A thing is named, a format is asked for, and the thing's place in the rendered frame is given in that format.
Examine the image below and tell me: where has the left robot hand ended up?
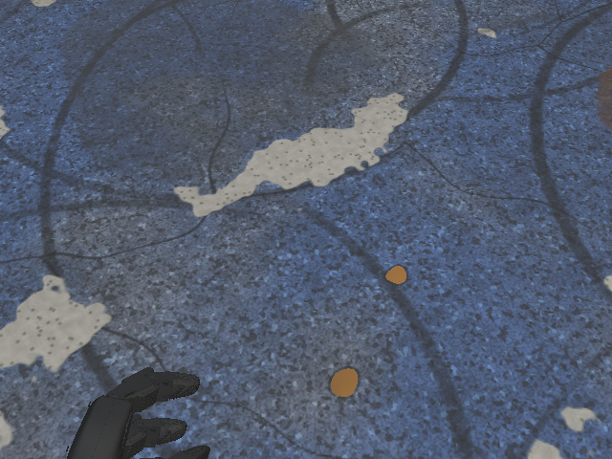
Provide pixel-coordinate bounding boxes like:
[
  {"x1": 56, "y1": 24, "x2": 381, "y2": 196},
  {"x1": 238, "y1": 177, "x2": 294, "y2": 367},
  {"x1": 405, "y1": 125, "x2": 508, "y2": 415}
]
[{"x1": 66, "y1": 367, "x2": 210, "y2": 459}]

